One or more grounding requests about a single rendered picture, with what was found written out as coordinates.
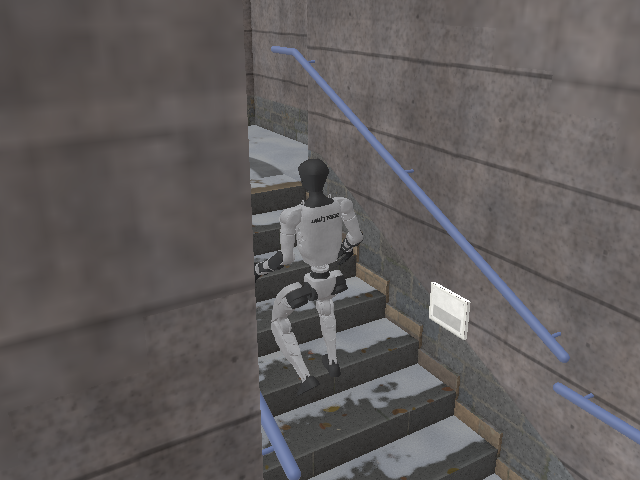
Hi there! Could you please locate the left robot forearm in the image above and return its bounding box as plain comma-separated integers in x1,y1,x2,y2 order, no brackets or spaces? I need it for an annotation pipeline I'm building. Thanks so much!
255,251,284,275

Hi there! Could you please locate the right robot forearm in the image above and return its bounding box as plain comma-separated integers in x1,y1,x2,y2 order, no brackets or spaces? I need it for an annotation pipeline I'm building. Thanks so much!
342,230,363,252

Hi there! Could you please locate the robot right hand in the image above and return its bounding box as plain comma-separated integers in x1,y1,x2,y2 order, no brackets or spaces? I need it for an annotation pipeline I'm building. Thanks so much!
337,242,353,265

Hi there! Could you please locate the humanoid robot head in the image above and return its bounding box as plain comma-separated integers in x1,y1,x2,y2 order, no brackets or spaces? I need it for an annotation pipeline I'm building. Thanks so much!
298,159,334,208

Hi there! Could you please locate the robot left hand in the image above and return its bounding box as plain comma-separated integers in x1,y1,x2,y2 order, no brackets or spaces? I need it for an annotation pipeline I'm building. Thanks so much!
254,263,268,283

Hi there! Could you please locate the robot right upper arm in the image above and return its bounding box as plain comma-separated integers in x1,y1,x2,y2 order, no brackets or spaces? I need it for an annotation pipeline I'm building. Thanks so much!
334,197,363,245

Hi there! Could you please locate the robot left upper arm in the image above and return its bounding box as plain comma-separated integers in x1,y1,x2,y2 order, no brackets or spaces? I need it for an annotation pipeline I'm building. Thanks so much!
278,206,302,265

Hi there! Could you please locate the robot right thigh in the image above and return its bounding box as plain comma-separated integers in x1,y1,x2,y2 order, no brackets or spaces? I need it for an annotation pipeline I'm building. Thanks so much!
316,270,348,316

